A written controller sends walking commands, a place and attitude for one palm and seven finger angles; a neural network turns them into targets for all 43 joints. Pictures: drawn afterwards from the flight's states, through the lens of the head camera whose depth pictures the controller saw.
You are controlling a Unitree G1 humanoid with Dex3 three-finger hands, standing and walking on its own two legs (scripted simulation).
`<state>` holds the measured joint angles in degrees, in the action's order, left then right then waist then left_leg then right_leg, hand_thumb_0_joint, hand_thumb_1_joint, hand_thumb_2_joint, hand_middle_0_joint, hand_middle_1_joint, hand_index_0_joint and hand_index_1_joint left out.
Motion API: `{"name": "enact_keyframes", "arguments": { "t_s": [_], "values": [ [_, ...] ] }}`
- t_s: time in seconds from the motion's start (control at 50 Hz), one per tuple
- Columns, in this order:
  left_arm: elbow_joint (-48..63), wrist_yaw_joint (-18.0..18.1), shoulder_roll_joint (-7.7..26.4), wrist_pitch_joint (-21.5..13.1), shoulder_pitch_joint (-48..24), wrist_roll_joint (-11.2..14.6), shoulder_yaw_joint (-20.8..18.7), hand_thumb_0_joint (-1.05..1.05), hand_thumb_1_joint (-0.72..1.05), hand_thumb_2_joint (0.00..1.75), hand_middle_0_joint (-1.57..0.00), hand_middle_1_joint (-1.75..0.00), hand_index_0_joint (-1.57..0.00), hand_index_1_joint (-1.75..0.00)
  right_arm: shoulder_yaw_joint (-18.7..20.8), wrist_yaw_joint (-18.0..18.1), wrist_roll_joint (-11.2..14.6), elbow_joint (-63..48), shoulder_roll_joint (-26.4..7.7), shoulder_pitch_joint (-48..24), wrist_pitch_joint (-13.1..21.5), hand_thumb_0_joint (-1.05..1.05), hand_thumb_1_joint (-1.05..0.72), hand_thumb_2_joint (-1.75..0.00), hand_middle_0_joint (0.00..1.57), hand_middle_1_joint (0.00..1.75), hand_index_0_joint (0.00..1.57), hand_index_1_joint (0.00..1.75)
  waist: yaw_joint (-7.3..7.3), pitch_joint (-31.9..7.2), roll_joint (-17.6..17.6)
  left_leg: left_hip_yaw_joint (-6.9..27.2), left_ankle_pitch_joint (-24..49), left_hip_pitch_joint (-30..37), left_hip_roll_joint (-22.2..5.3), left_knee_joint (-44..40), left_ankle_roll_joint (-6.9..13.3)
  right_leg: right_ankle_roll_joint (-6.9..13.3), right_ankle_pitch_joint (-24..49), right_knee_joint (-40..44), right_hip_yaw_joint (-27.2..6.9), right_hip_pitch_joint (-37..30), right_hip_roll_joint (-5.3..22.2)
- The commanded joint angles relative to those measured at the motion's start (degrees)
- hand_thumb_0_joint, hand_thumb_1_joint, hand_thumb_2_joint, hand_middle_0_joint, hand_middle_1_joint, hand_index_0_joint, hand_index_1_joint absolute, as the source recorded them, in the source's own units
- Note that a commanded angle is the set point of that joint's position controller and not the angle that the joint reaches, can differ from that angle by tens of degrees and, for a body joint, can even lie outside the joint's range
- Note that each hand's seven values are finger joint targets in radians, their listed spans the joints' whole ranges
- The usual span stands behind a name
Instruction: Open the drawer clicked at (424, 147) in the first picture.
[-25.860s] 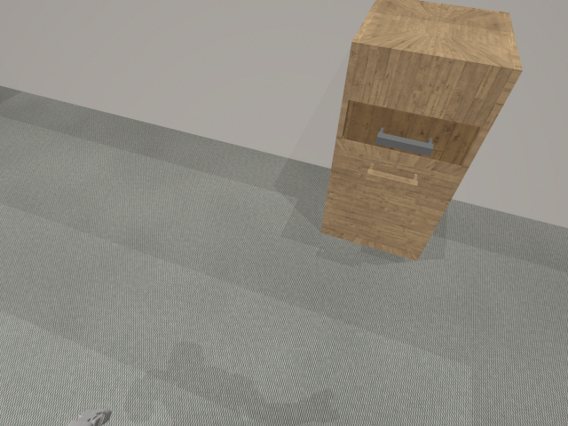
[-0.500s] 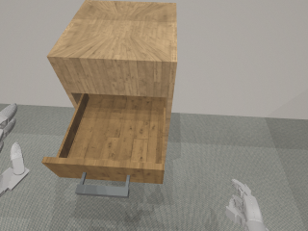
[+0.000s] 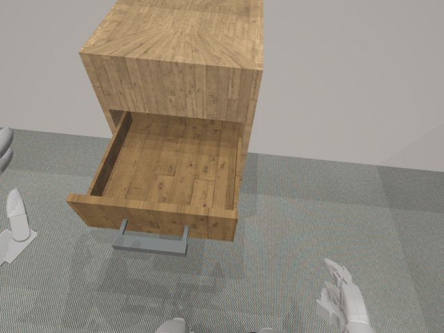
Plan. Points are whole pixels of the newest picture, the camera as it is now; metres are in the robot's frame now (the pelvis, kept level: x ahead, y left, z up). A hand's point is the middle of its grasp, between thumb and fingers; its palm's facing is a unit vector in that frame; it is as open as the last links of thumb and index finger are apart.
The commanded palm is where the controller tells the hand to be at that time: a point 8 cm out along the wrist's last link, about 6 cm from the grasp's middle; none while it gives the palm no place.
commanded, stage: step back with the hand held close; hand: left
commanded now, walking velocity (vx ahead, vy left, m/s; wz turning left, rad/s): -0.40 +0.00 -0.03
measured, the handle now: (153, 236) +0.33 +0.18 -0.15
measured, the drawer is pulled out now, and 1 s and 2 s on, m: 0.30 0.30 0.30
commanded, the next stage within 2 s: stop stepping back and stand still in 0.40 s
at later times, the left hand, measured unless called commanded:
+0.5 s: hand (43, 300) +0.14 +0.19 +0.18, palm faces +0.24 -0.85 -0.46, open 7.4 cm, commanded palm +0.07 +0.25 +0.19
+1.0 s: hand out of the picture +0.04 +0.21 +0.17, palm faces +0.38 -0.82 -0.42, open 7.4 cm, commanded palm -0.01 +0.26 +0.19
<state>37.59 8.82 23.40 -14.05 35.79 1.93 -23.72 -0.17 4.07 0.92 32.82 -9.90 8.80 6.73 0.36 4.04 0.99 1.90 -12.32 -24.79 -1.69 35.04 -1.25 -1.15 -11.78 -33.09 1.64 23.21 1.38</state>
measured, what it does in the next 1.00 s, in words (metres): walks backwards: right foot, then left foot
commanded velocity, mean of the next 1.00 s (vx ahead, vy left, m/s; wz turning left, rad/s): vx -0.10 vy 0.02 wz -0.01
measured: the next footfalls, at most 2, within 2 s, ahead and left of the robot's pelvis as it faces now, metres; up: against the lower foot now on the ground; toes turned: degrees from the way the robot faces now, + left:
right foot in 0.38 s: -0.07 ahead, -0.13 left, +0.00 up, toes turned -5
left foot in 0.62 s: -0.07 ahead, +0.09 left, +0.00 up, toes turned +1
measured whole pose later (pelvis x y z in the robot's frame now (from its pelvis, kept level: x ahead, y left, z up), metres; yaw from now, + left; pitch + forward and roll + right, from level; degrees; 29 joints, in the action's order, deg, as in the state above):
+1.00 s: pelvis -0.15 -0.02 +0.01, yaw +0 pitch -1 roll +0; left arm 34.0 9.8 20.2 -10.9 36.2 1.9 -20.1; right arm -0.9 4.3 0.5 36.5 -11.6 12.7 6.1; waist -0.3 1.2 0.8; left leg -1.2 -17.7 -17.5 -0.7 33.1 1.1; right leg 1.3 -13.2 -30.6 4.8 16.7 1.0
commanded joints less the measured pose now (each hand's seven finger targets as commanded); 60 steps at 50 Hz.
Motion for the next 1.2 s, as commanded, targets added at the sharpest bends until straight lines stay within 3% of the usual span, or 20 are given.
{"name": "enact_keyframes", "arguments": {
  "t_s": [0.0,0.06,0.14,0.2,0.26,0.36,0.4,0.44,0.5,0.56,0.6,0.64,0.68,0.76,0.8,0.84,0.88,1.02,1.08,1.18],
  "values": [
    [11.02,1.27,8.34,-3.36,0.51,0.67,-5.84,0.00,0.90,0.90,-0.20,-0.30,-0.20,-0.30,4.20,0.30,-0.04,-7.14,-8.02,-3.66,2.42,0.00,-0.90,-0.90,0.20,0.30,0.20,0.30,-0.83,-11.70,5.10,-1.99,-8.56,7.74,2.07,5.76,0.94,6.65,-2.47,15.27,-12.42,1.88,12.41],
    [11.32,1.87,8.34,-2.31,-0.21,0.27,-6.27,0.00,0.90,0.90,-0.20,-0.30,-0.20,-0.30,3.57,0.68,-0.72,-6.36,-7.00,-4.72,0.95,0.00,-0.90,-0.90,0.20,0.30,0.20,0.30,-1.00,-10.97,6.87,-1.10,-6.47,11.31,1.59,2.35,1.17,6.31,-2.23,14.08,-8.60,4.83,11.71],
    [12.35,1.35,7.83,-3.23,1.41,-0.71,-6.96,0.00,0.90,0.90,-0.20,-0.30,-0.20,-0.30,3.97,1.33,-0.51,-9.66,-8.93,-6.09,2.33,0.00,-0.90,-0.90,0.20,0.30,0.20,0.30,-1.00,-10.98,-19.31,18.11,-17.53,-12.44,-16.39,-26.65,8.70,-0.21,-13.24,-19.45,-0.36,-13.64,-3.16],
    [12.14,1.44,7.18,-3.68,2.80,0.40,-6.03,0.00,0.90,0.90,-0.20,-0.30,-0.20,-0.30,4.55,0.71,-0.86,-7.50,-8.03,-3.85,3.92,0.00,-0.90,-0.90,0.20,0.30,0.20,0.30,0.00,-12.22,-9.13,12.29,9.94,2.41,-15.05,-15.79,10.21,0.89,-17.34,-18.45,-3.19,-2.86,-1.25],
    [13.46,0.75,6.52,-3.56,1.83,1.16,-3.70,0.00,0.90,0.90,-0.20,-0.30,-0.20,-0.30,3.42,-0.38,-1.29,-6.13,-8.70,-3.88,5.14,0.00,-0.90,-0.90,0.20,0.30,0.20,0.30,0.12,-13.15,-14.59,9.87,20.49,10.33,-13.88,-13.23,9.27,0.83,-13.74,-7.22,-1.64,-3.48,-1.16],
    [12.76,-1.15,9.52,-4.04,-2.44,1.62,-5.47,0.00,0.90,0.90,-0.20,-0.30,-0.20,-0.30,2.58,-0.72,-1.05,-6.19,-9.57,-6.05,5.10,0.00,-0.90,-0.90,0.20,0.30,0.20,0.30,0.56,-11.16,-8.11,4.72,7.82,7.51,-8.94,-7.98,4.41,1.53,3.82,13.37,-1.70,-10.74,1.07],
    [10.27,-1.32,9.08,-3.49,-1.54,1.82,-4.37,0.00,0.90,0.90,-0.20,-0.30,-0.20,-0.30,4.03,-0.69,0.97,-6.65,-8.38,-4.17,3.99,0.00,-0.90,-0.90,0.20,0.30,0.20,0.30,-0.79,-14.28,11.52,-3.56,-4.04,9.22,2.77,11.90,-0.53,7.84,15.37,17.31,-14.39,-4.14,14.98],
    [7.79,-0.13,9.88,-1.84,1.31,1.68,-6.63,0.00,0.90,0.90,-0.20,-0.30,-0.20,-0.30,3.58,-0.14,0.37,-6.33,-5.94,-7.21,2.16,0.00,-0.90,-0.90,0.20,0.30,0.20,0.30,0.19,-13.02,11.13,0.33,-16.56,-1.20,4.12,31.02,-0.41,13.58,27.75,15.91,-15.39,-5.30,20.39],
    [5.48,0.87,7.02,-1.27,5.93,0.07,-5.97,0.00,0.90,0.90,-0.20,-0.30,-0.20,-0.30,0.81,1.61,-0.60,-7.48,-3.52,-8.93,-0.08,0.00,-0.90,-0.90,0.20,0.30,0.20,0.30,-1.48,-12.03,7.15,-1.07,-16.59,-3.90,1.23,14.58,0.30,9.13,45.13,8.18,-6.34,-15.52,14.88],
    [11.21,1.38,7.36,-0.88,7.83,-0.06,-5.37,0.00,0.90,0.90,-0.20,-0.30,-0.20,-0.30,1.81,1.72,-0.27,-8.86,-6.54,-5.30,-0.18,0.00,-0.90,-0.90,0.20,0.30,0.20,0.30,-2.99,-14.89,-0.06,-3.77,7.60,8.92,0.45,-17.92,1.61,3.63,32.13,1.22,-2.76,-20.18,8.71],
    [16.52,1.10,9.40,-1.33,6.72,0.25,-5.67,0.00,0.90,0.90,-0.20,-0.30,-0.20,-0.30,4.07,0.99,0.60,-9.97,-8.90,-3.91,1.37,0.00,-0.90,-0.90,0.20,0.30,0.20,0.30,-0.68,-15.60,-8.11,3.27,30.84,19.08,-10.87,-14.01,4.68,0.75,4.74,-1.36,-0.75,-10.63,4.40],
    [15.32,1.48,10.29,-0.61,9.14,0.33,-7.17,0.00,0.90,0.90,-0.20,-0.30,-0.20,-0.30,3.56,0.58,0.25,-9.89,-7.17,-3.94,2.49,0.00,-0.90,-0.90,0.20,0.30,0.20,0.30,-1.24,-14.94,-14.44,6.61,33.89,20.61,-11.34,-13.18,5.22,0.86,-6.57,-1.98,1.07,-5.39,2.18],
    [17.95,1.68,10.30,-0.83,6.44,0.16,-7.05,0.00,0.90,0.90,-0.20,-0.30,-0.20,-0.30,2.62,0.40,-0.72,-8.74,-7.14,-3.66,3.31,0.00,-0.90,-0.90,0.20,0.30,0.20,0.30,-1.14,-10.37,-16.25,6.88,25.93,13.55,-11.61,-16.28,4.82,0.91,-11.22,-3.44,1.23,-8.21,2.26],
    [11.51,1.65,7.48,-0.81,5.17,0.94,-5.04,0.00,0.90,0.90,-0.20,-0.30,-0.20,-0.30,2.76,-0.06,0.36,-6.89,-9.07,-2.56,3.98,0.00,-0.90,-0.90,0.20,0.30,0.20,0.30,-1.81,-8.39,-4.84,2.85,-2.26,5.30,-6.52,-13.16,3.64,1.18,-0.48,10.30,-1.13,-17.01,3.82],
    [8.74,1.50,7.22,-0.71,3.57,0.68,-4.72,0.00,0.90,0.90,-0.20,-0.30,-0.20,-0.30,3.18,-0.02,0.28,-6.68,-9.46,-1.80,3.24,0.00,-0.90,-0.90,0.20,0.30,0.20,0.30,-2.08,-4.48,-1.40,1.33,-17.00,3.90,-2.96,-10.74,3.14,2.76,-14.98,15.72,-5.66,-9.18,5.22],
    [7.93,1.75,7.53,-0.11,1.09,0.60,-3.85,0.00,0.90,0.90,-0.20,-0.30,-0.20,-0.30,3.27,0.54,-0.12,-6.14,-9.42,-0.92,2.37,0.00,-0.90,-0.90,0.20,0.30,0.20,0.30,-2.75,-3.82,3.82,-1.77,-14.97,9.24,0.36,-0.45,2.84,6.01,-25.13,20.96,-12.22,0.10,9.98],
    [6.83,1.91,6.62,0.29,-1.27,0.24,-2.65,0.00,0.90,0.90,-0.20,-0.30,-0.20,-0.30,2.63,0.64,-0.59,-5.09,-8.92,-0.72,2.35,0.00,-0.90,-0.90,0.20,0.30,0.20,0.30,-2.91,-4.94,5.36,-2.66,-11.96,12.26,0.90,1.29,3.22,7.13,-22.67,20.06,-11.57,1.57,11.55],
    [10.02,1.86,7.93,-0.24,-3.79,-1.17,-3.15,0.00,0.90,0.90,-0.20,-0.30,-0.20,-0.30,1.80,1.21,-0.39,-7.26,-8.70,-3.24,2.93,0.00,-0.90,-0.90,0.20,0.30,0.20,0.30,-1.68,-0.70,-9.48,9.47,-25.77,-0.59,-7.50,-21.94,6.23,1.80,-15.14,5.82,-1.71,-8.91,1.45],
    [8.18,1.63,6.70,-0.74,-0.46,-1.09,-2.97,0.00,0.90,0.90,-0.20,-0.30,-0.20,-0.30,1.70,0.77,-0.25,-7.24,-8.18,-2.78,3.55,0.00,-0.90,-0.90,0.20,0.30,0.20,0.30,-1.29,-2.62,-9.27,6.90,-21.50,-2.79,-6.58,-20.28,5.65,1.54,-8.88,6.25,-0.91,-14.74,1.41],
    [6.16,1.34,6.87,-1.75,0.68,-0.17,-3.31,0.00,0.90,0.90,-0.20,-0.30,-0.20,-0.30,2.12,0.16,-0.31,-6.22,-8.15,-1.38,4.16,0.00,-0.90,-0.90,0.20,0.30,0.20,0.30,-1.81,-3.22,0.00,1.55,-10.94,5.46,-2.18,-9.85,3.48,3.40,-13.42,17.09,-8.03,-7.56,6.35]
  ]
}}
